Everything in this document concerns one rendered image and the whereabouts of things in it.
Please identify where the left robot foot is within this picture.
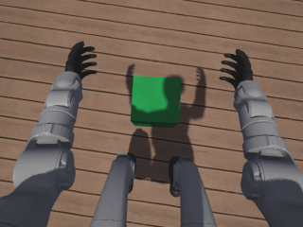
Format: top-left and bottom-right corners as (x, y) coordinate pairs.
(127, 153), (136, 194)

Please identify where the left robot forearm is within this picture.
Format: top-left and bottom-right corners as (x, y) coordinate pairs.
(12, 71), (83, 187)

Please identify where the right robot hand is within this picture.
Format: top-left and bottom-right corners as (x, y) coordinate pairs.
(219, 49), (253, 90)

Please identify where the carton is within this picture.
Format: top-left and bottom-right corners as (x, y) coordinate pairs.
(130, 76), (181, 128)

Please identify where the left robot upper arm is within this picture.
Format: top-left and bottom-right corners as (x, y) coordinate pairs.
(0, 148), (76, 227)

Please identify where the right robot forearm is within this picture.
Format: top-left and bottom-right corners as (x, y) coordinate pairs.
(233, 80), (303, 178)

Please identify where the robot left thigh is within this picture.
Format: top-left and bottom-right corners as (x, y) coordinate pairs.
(89, 158), (135, 227)

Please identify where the left robot hand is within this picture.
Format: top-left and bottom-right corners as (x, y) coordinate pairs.
(64, 41), (97, 80)

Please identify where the right robot upper arm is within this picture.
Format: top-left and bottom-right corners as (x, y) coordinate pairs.
(241, 158), (303, 227)

